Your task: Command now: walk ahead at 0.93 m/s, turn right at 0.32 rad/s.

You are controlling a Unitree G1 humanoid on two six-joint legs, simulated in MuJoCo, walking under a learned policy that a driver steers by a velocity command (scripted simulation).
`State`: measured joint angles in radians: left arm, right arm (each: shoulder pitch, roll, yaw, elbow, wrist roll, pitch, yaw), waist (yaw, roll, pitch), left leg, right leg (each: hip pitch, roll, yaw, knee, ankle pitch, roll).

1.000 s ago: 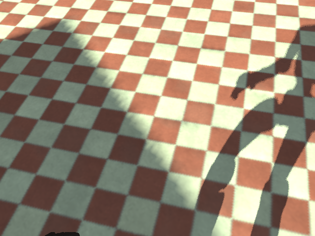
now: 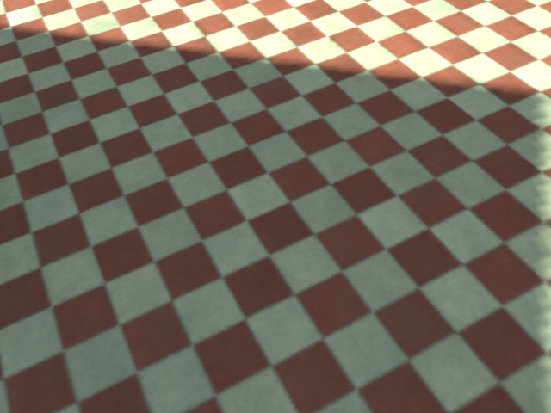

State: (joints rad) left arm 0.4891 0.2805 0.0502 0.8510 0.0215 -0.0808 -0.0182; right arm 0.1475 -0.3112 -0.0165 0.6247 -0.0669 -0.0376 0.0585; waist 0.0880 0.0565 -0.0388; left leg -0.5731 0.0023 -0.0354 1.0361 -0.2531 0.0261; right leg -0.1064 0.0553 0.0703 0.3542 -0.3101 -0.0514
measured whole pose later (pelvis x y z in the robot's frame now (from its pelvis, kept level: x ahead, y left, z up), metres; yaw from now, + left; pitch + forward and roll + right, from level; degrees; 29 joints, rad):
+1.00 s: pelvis +0.84 -0.25 -0.02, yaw -51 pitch +2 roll +0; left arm 0.45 0.36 0.08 0.84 0.00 -0.06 -0.01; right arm -0.01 -0.29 0.03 0.57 -0.03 -0.06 0.01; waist 0.12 -0.01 0.04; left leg -0.60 0.06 -0.07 0.55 -0.05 -0.03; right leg 0.11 0.17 0.30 0.40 -0.46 -0.16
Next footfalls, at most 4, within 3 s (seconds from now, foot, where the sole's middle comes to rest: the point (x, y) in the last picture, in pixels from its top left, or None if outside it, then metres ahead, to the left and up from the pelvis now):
0.18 left None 0.31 0.12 -0.78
0.62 right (398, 354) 0.67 -0.17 -0.78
1.02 left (435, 222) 1.10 -0.31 -0.78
1.42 right None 1.11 -0.75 -0.78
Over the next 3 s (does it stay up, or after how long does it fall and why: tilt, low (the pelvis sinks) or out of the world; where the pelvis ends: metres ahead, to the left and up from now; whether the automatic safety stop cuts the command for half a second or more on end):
stays up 2.33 -0.95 -0.01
